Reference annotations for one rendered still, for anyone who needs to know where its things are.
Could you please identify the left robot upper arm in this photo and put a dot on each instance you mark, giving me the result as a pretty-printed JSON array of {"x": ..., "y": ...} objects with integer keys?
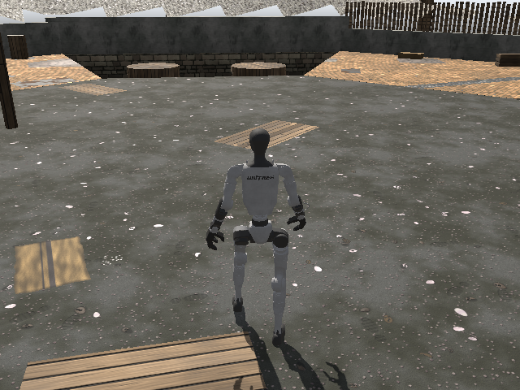
[{"x": 230, "y": 186}]

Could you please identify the robot right hand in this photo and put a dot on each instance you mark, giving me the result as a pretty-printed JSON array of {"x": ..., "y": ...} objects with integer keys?
[{"x": 294, "y": 219}]

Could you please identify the robot left shin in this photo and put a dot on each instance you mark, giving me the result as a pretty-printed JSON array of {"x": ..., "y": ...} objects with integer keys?
[{"x": 238, "y": 277}]

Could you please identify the robot right thigh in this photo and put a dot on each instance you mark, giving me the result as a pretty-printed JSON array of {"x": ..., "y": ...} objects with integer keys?
[{"x": 280, "y": 253}]

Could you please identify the left robot forearm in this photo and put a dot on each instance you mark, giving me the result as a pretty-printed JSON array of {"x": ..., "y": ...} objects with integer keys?
[{"x": 218, "y": 218}]

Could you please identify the right robot upper arm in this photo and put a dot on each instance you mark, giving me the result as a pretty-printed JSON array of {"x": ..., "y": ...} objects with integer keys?
[{"x": 289, "y": 183}]

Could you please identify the robot left hand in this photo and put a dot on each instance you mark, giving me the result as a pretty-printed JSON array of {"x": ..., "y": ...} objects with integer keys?
[{"x": 211, "y": 237}]

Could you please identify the right robot forearm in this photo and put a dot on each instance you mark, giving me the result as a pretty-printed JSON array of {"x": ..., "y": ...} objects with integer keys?
[{"x": 298, "y": 210}]

